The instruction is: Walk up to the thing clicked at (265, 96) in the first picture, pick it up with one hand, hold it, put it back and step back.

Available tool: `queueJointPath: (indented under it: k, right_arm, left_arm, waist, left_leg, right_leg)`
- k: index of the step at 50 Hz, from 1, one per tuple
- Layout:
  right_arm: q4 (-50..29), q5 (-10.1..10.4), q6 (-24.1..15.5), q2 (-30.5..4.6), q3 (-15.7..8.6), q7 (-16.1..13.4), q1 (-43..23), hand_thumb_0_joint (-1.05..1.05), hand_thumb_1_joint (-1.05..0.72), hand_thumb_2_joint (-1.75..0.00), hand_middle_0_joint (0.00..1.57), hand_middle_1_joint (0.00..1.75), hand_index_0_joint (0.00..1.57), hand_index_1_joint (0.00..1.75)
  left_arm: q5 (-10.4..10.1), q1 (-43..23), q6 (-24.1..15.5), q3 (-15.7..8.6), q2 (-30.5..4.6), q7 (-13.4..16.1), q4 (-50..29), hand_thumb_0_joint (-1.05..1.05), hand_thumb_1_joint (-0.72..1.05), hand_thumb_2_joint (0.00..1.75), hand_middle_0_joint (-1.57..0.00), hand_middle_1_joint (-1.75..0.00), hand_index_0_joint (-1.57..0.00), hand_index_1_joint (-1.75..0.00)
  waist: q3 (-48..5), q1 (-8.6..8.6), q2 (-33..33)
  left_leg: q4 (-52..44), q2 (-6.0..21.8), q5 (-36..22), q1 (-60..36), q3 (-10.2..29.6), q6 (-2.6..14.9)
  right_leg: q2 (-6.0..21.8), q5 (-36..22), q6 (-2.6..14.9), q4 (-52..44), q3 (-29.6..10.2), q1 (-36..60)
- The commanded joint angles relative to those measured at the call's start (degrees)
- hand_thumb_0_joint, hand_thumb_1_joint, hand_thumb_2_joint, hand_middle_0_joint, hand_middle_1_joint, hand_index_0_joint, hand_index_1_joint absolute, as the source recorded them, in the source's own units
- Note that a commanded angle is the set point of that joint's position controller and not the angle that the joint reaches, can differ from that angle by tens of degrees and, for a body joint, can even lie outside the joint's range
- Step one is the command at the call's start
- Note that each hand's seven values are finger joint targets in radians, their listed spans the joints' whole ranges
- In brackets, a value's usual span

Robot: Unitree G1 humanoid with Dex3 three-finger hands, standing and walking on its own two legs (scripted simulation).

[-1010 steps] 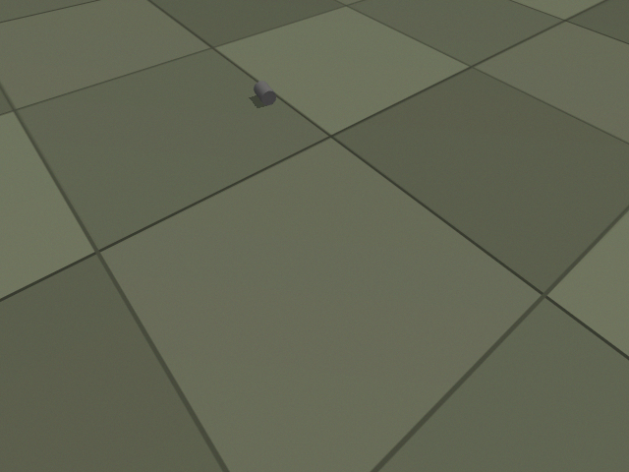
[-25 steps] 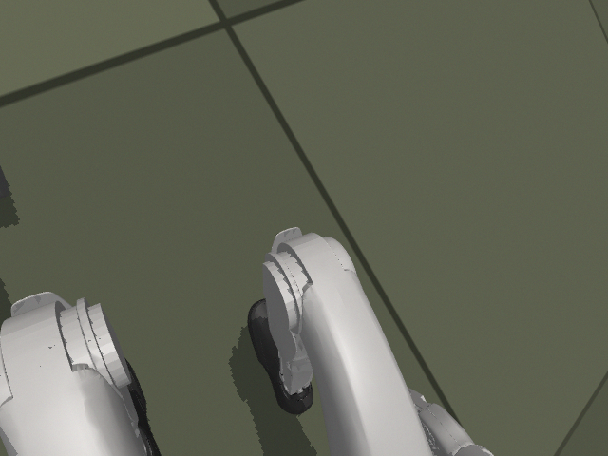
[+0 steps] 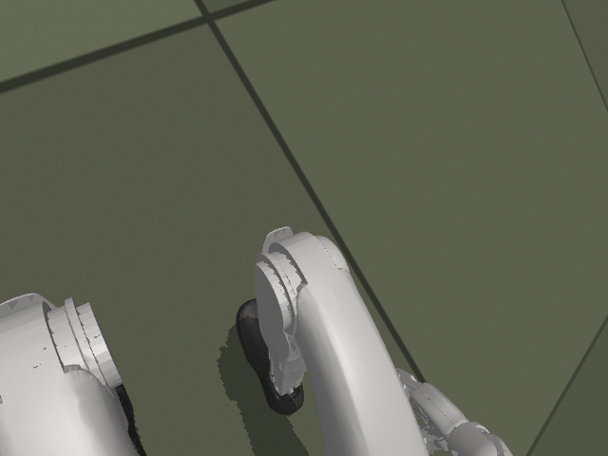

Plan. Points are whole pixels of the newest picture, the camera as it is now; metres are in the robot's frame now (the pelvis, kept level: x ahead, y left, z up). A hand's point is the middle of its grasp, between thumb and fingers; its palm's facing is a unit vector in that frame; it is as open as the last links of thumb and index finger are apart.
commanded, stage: rest palm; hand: left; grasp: from above
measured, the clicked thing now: out of the picture +0.46 +0.33 -0.26
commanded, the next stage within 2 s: close in 0.40 s
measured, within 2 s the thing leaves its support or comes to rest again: neither
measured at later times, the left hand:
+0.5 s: hand out of the picture +0.45 +0.33 -0.25, palm faces -0.43 -0.17 -0.89, open 13.9 cm
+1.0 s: hand out of the picture +0.44 +0.33 -0.24, palm faces -0.44 -0.18 -0.88, open 12.0 cm
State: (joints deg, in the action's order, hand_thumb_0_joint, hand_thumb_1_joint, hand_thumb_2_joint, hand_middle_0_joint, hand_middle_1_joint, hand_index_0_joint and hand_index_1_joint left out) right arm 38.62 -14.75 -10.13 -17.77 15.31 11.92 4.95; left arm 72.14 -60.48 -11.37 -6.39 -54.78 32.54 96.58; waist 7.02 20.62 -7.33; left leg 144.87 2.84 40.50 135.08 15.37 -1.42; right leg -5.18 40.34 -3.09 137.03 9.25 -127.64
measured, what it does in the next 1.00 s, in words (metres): stands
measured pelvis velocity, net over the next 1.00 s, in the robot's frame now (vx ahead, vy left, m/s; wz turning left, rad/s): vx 0.00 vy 0.00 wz -0.02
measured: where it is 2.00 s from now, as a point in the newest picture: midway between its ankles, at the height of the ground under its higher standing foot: (204, 409)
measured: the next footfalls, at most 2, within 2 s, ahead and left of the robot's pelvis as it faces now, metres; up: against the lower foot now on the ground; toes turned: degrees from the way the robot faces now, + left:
none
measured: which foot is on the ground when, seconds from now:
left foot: down 0.00-1.00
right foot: down 0.00-1.00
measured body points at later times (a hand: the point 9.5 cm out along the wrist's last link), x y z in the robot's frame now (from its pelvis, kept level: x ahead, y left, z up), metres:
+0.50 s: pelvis +0.00 +0.00 +0.00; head +0.27 +0.13 +0.33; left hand +0.46 +0.33 -0.20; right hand +0.06 -0.24 -0.06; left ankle +0.06 +0.14 -0.27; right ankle +0.10 -0.12 -0.27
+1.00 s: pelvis +0.00 +0.00 +0.00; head +0.27 +0.13 +0.33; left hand +0.46 +0.33 -0.19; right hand +0.06 -0.25 -0.06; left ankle +0.06 +0.14 -0.27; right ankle +0.10 -0.12 -0.27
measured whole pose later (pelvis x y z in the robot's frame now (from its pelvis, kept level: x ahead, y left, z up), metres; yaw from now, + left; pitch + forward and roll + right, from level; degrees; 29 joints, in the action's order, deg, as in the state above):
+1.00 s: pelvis +0.00 +0.00 +0.00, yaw -1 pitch +28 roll -14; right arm 37.4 -14.7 -11.3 -18.8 17.5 13.1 5.5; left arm 70.9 -60.2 -11.4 -5.9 -57.0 32.4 97.5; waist 8.8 21.4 -8.3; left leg 145.4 2.9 40.2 134.9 16.3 -0.8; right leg -5.6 39.6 -3.6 136.4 10.0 -126.7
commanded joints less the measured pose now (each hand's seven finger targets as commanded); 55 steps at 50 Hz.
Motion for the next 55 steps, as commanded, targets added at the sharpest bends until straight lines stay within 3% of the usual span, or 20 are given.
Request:
queueJointPath:
  k: [1, 5, 6, 8, 10, 11, 13, 18, 21, 24, 25, 28, 30, 36, 41, 45, 48, 50, 52, 55]
  right_arm:
    - [0.65, 0.54, -0.55, -17.86, -4.78, -0.58, 10.60, 0.00, -0.90, -0.90, 0.20, 0.30, 0.20, 0.30]
    - [0.73, 0.72, -0.74, -18.29, -4.74, -0.43, 10.86, 0.00, -0.90, -0.90, 0.20, 0.30, 0.20, 0.30]
    - [-0.04, 0.75, -0.99, -17.92, -4.69, -0.23, 10.62, 0.00, -0.90, -0.90, 0.20, 0.30, 0.20, 0.30]
    - [0.47, 0.54, -1.07, -18.37, -4.58, -0.30, 11.07, 0.00, -0.90, -0.90, 0.20, 0.30, 0.20, 0.30]
    - [-0.26, 0.68, -1.42, -17.96, -4.32, 0.04, 10.17, 0.00, -0.90, -0.90, 0.20, 0.30, 0.20, 0.30]
    - [0.20, 0.65, -1.26, -18.77, -4.54, -0.18, 10.61, 0.00, -0.90, -0.90, 0.20, 0.30, 0.20, 0.30]
    - [0.39, 0.65, -1.45, -18.87, -4.29, 0.00, 11.44, 0.00, -0.90, -0.90, 0.20, 0.30, 0.20, 0.30]
    - [-0.54, 0.60, -1.70, -18.33, -3.72, 0.36, 9.75, 0.00, -0.90, -0.90, 0.20, 0.30, 0.20, 0.30]
    - [-0.22, 0.48, -1.74, -19.04, -3.31, 0.27, 10.61, 0.00, -0.90, -0.90, 0.20, 0.30, 0.20, 0.30]
    - [-0.06, 0.16, -1.93, -18.59, -2.88, 0.81, 10.99, 0.00, -0.90, -0.90, 0.20, 0.30, 0.20, 0.30]
    - [-0.19, 0.25, -1.85, -19.13, -2.92, 0.61, 11.25, 0.00, -0.90, -0.90, 0.20, 0.30, 0.20, 0.30]
    - [-0.68, 0.21, -2.28, -19.45, -3.32, 0.99, 10.25, 0.00, -0.89, -0.90, 0.20, 0.30, 0.20, 0.30]
    - [-0.49, 0.52, -2.04, -19.40, -3.23, 0.85, 11.66, 0.00, -0.89, -0.90, 0.20, 0.30, 0.20, 0.30]
    - [-0.48, 0.30, -1.71, -18.94, -3.40, 0.71, 11.17, 0.00, -0.89, -0.90, 0.20, 0.30, 0.20, 0.30]
    - [0.21, 0.44, -1.51, -19.25, -3.61, 0.65, 11.58, 0.00, -0.89, -0.90, 0.20, 0.30, 0.20, 0.30]
    - [-0.40, 0.43, -1.40, -19.51, -3.49, 0.38, 11.13, 0.00, -0.89, -0.90, 0.20, 0.30, 0.20, 0.30]
    - [-0.66, 0.49, -1.26, -18.80, -3.17, 0.52, 10.87, 0.00, -0.89, -0.90, 0.20, 0.30, 0.20, 0.30]
    - [-1.02, 0.44, -1.21, -19.41, -3.29, 0.13, 10.24, 0.00, -0.89, -0.90, 0.20, 0.30, 0.20, 0.30]
    - [-0.99, 0.21, -1.36, -19.41, -3.18, 0.34, 10.41, 0.00, -0.89, -0.90, 0.20, 0.30, 0.20, 0.30]
    - [-0.61, 0.13, -1.49, -19.44, -3.06, 0.21, 10.59, 0.00, -0.89, -0.90, 0.20, 0.30, 0.20, 0.30]
  left_arm:
    - [-1.03, -15.92, 0.10, 0.43, -12.55, 2.49, -6.17, 0.00, -0.54, 1.02, -0.08, -0.98, -0.06, -0.99]
    - [-0.91, -15.50, 0.27, -0.25, -13.72, 2.68, -4.96, 0.00, -0.53, 1.02, -0.09, -0.98, -0.07, -1.00]
    - [-0.90, -15.12, 0.34, 1.33, -11.23, 2.24, -4.15, 0.00, -0.53, 1.00, -0.08, -0.98, -0.07, -0.99]
    - [-0.82, -14.85, 0.36, -0.42, -13.64, 2.80, -4.33, 0.00, -0.52, 0.99, -0.08, -0.98, -0.07, -0.99]
    - [-1.01, -16.13, 0.26, 2.12, -10.95, 2.30, -4.54, 0.00, -0.53, 0.98, -0.09, -0.97, -0.07, -0.98]
    - [-1.28, -15.69, 0.14, 0.09, -13.70, 2.68, -6.01, 0.00, -0.52, 1.00, -0.09, -0.99, -0.07, -1.00]
    - [-0.97, -15.17, 0.29, -0.38, -14.09, 2.86, -5.49, 0.00, -0.53, 0.98, -0.08, -0.97, -0.06, -0.98]
    - [-1.26, -15.64, 0.02, 2.35, -11.48, 2.74, -4.67, 0.00, -0.52, 1.02, -0.09, -0.99, -0.08, -1.01]
    - [-1.26, -14.31, 0.02, -0.13, -14.53, 3.55, -5.64, 0.00, -0.51, 1.00, -0.09, -0.98, -0.08, -0.99]
    - [-1.25, -13.88, 0.25, 0.80, -12.90, 2.91, -2.25, 0.00, -0.49, 1.01, -0.10, -1.00, -0.09, -1.01]
    - [-1.31, -15.45, -0.14, -0.59, -15.64, 3.19, -5.64, 0.00, -0.47, 1.04, -0.13, -1.00, -0.11, -1.01]
    - [-1.24, -13.29, 0.54, 1.75, -12.91, 2.56, -2.36, 0.00, -0.37, 0.88, -0.17, -0.97, -0.18, -0.95]
    - [-1.50, -14.75, 0.23, -0.41, -15.51, 2.82, -5.25, 0.00, -0.33, 0.87, -0.19, -0.94, -0.20, -0.93]
    - [-1.82, -14.33, 0.58, 0.48, -13.65, 2.81, -7.25, 0.00, -0.29, 0.81, -0.22, -0.91, -0.24, -0.89]
    - [-1.84, -12.81, 0.91, 0.70, -13.14, 1.88, -2.19, 0.00, -0.23, 0.77, -0.27, -0.86, -0.29, -0.84]
    - [-1.71, -14.56, -0.16, -0.58, -15.84, 1.94, -7.51, 0.00, -0.14, 0.74, -0.33, -0.85, -0.35, -0.82]
    - [-1.53, -13.13, -0.28, 0.63, -13.54, 1.82, -3.98, 0.00, -0.10, 0.71, -0.35, -0.83, -0.38, -0.80]
    - [-1.49, -14.99, -0.86, 1.08, -13.76, 2.30, -6.60, 0.00, -0.06, 0.71, -0.39, -0.82, -0.41, -0.79]
    - [-1.16, -13.04, -0.51, 2.37, -12.26, 2.29, -2.73, 0.00, -0.04, 0.67, -0.40, -0.80, -0.43, -0.77]
    - [-1.27, -14.32, -0.78, 0.90, -14.44, 2.90, -5.23, 0.00, 0.02, 0.65, -0.45, -0.76, -0.48, -0.73]
  waist:
    - [-37.52, 1.63, 29.41]
    - [-36.26, 2.05, 28.66]
    - [-35.10, 2.55, 28.08]
    - [-35.96, 2.10, 28.95]
    - [-35.02, 2.82, 29.15]
    - [-37.47, 2.05, 29.16]
    - [-36.72, 2.13, 30.79]
    - [-35.05, 2.60, 30.60]
    - [-37.96, 1.76, 31.06]
    - [-31.67, 3.53, 27.70]
    - [-34.48, 2.74, 29.50]
    - [-32.35, 3.21, 28.76]
    - [-34.91, 2.69, 29.60]
    - [-38.27, 1.97, 31.59]
    - [-31.55, 3.44, 28.19]
    - [-36.54, 2.01, 31.03]
    - [-33.20, 3.17, 27.89]
    - [-36.38, 2.48, 30.38]
    - [-32.04, 3.70, 27.77]
    - [-34.57, 2.62, 30.20]
  left_leg:
    - [-13.34, 0.96, -12.66, -28.77, -6.86, 2.05]
    - [-13.15, 1.05, -11.51, -27.91, -6.63, 2.08]
    - [-13.15, 0.94, -11.29, -27.80, -6.70, 2.13]
    - [-13.32, 1.00, -11.64, -28.67, -6.57, 1.94]
    - [-13.48, 1.16, -11.15, -28.64, -6.43, 1.90]
    - [-13.62, 1.14, -12.40, -29.90, -6.26, 1.86]
    - [-13.69, 1.16, -13.84, -30.32, -6.28, 1.51]
    - [-13.50, 1.35, -12.55, -29.34, -6.04, 1.55]
    - [-13.30, 1.40, -15.26, -31.33, -5.85, 1.41]
    - [-13.02, 1.37, -11.53, -27.18, -5.68, 1.81]
    - [-13.33, 1.36, -12.37, -28.67, -5.75, 1.75]
    - [-13.37, 1.43, -11.18, -28.08, -5.66, 1.75]
    - [-13.40, 1.21, -12.14, -28.47, -5.77, 1.76]
    - [-13.35, 1.58, -15.37, -30.60, -5.86, 1.49]
    - [-13.30, 1.42, -10.94, -26.25, -5.94, 1.90]
    - [-14.36, 1.49, -12.64, -30.06, -5.42, 1.42]
    - [-13.54, 1.48, -11.19, -27.24, -5.60, 1.83]
    - [-13.77, 1.57, -12.79, -29.99, -5.51, 1.51]
    - [-13.61, 1.53, -10.77, -27.38, -5.69, 1.76]
    - [-13.64, 1.52, -12.22, -29.38, -5.54, 1.49]
  right_leg:
    - [-1.87, -17.44, 3.96, -12.65, 6.08, 19.29]
    - [-1.95, -16.24, 4.00, -12.40, 6.17, 19.35]
    - [-1.90, -16.13, 4.02, -12.42, 5.96, 19.00]
    - [-1.82, -16.34, 3.98, -12.29, 6.49, 19.11]
    - [-2.12, -15.99, 4.08, -12.26, 6.43, 18.78]
    - [-2.10, -16.91, 3.92, -12.73, 6.60, 19.92]
    - [-1.81, -17.83, 4.05, -11.80, 6.69, 20.04]
    - [-2.26, -17.12, 4.23, -11.78, 6.60, 19.22]
    - [-2.05, -19.24, 3.96, -11.62, 7.14, 20.99]
    - [-2.13, -16.40, 3.69, -11.95, 7.38, 18.32]
    - [-2.13, -16.89, 3.80, -12.45, 7.15, 19.81]
    - [-2.26, -16.02, 3.85, -12.05, 7.24, 18.48]
    - [-2.00, -16.73, 3.91, -12.22, 6.90, 20.18]
    - [-2.45, -19.84, 3.93, -12.16, 6.83, 21.82]
    - [-2.27, -16.00, 3.86, -12.73, 6.90, 18.82]
    - [-2.28, -16.99, 4.08, -12.34, 7.21, 20.98]
    - [-2.46, -16.09, 3.84, -12.72, 7.03, 19.74]
    - [-2.38, -17.47, 4.03, -12.28, 7.07, 20.49]
    - [-2.52, -15.99, 3.87, -12.67, 6.94, 19.13]
    - [-2.28, -16.85, 3.94, -12.40, 7.20, 19.86]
